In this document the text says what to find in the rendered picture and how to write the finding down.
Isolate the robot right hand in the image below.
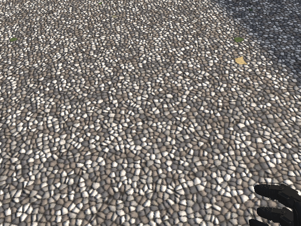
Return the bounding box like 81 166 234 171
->
248 184 301 226

